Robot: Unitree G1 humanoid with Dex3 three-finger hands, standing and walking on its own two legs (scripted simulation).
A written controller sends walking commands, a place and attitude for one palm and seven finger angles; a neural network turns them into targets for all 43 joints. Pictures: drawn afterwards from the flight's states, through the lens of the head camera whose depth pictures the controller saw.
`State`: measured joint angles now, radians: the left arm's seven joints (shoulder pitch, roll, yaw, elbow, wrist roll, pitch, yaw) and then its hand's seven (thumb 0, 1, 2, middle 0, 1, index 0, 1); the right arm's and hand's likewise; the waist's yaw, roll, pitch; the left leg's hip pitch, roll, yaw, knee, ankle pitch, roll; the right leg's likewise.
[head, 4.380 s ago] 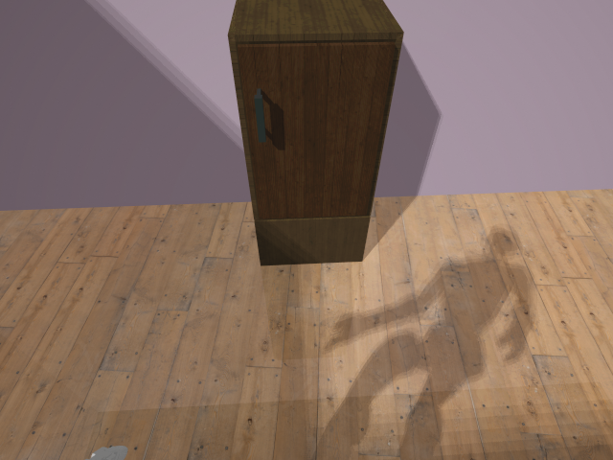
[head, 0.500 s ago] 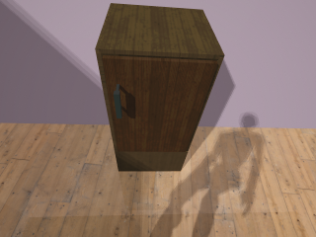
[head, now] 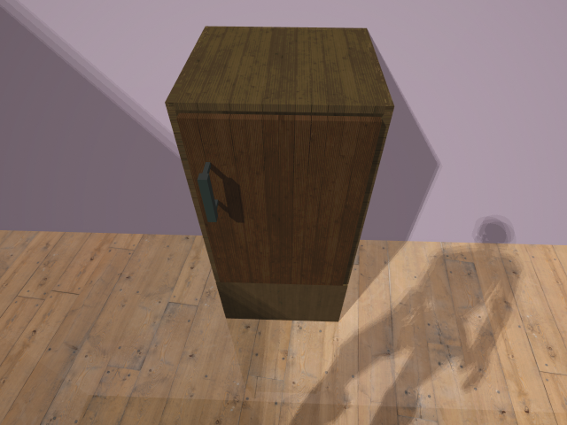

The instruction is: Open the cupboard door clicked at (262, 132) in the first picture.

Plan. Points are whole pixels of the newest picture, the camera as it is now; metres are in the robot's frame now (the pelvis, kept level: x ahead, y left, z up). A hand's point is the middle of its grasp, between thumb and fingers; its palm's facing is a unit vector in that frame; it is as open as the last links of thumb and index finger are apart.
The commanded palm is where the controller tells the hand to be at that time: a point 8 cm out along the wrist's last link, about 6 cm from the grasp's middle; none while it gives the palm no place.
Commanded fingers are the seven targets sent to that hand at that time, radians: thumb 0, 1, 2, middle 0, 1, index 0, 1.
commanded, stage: come to a stop and stand still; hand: left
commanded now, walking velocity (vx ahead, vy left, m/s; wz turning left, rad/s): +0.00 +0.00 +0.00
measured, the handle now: (210, 192) +0.58 +0.20 -0.05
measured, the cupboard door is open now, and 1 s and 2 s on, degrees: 0 0 0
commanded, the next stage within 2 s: look again from close up in 0.04 s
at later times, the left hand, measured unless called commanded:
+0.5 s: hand out of the picture -0.01 +0.22 -0.18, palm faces +0.00 -0.98 -0.20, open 7.4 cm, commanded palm none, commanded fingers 0.00 0.90 0.90 -0.20 -0.30 -0.20 -0.30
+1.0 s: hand (137, 352) +0.22 +0.23 -0.02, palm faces +0.17 -0.98 -0.08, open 7.7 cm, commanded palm +0.11 +0.29 -0.07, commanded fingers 0.00 0.60 0.77 -0.22 -0.50 -0.22 -0.50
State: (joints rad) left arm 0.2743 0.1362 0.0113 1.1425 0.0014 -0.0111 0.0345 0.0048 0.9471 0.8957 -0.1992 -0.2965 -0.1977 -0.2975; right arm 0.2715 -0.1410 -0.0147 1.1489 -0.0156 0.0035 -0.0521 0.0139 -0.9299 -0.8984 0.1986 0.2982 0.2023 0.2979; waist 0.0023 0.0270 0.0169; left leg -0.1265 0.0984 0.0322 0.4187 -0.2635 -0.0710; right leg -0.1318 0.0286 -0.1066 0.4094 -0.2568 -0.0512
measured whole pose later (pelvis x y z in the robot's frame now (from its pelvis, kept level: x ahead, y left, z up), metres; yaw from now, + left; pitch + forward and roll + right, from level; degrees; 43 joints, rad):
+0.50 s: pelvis -0.01 +0.05 -0.01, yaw -2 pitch -1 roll +0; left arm 0.30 0.15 0.00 1.10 0.02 -0.01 0.03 0.00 0.91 0.90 -0.20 -0.30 -0.20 -0.30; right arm 0.34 -0.14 0.01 1.07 -0.02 -0.02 -0.03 0.01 -0.93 -0.90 0.20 0.30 0.20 0.30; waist 0.01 0.02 0.01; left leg -0.18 0.00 0.09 0.50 -0.31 0.03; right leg -0.22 -0.05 -0.05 0.51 -0.28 0.02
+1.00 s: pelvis -0.01 +0.04 -0.03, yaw -1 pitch +7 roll +1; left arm 0.30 0.18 0.15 0.23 -0.16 -0.28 -0.04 0.01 0.82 0.85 -0.20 -0.36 -0.20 -0.36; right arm 0.25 -0.26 -0.07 0.78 0.01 -0.26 -0.04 0.02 -0.92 -0.90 0.20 0.30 0.20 0.30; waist -0.04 0.00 -0.10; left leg -0.43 0.00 0.06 0.70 -0.39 0.01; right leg -0.47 -0.05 -0.07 0.72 -0.37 0.00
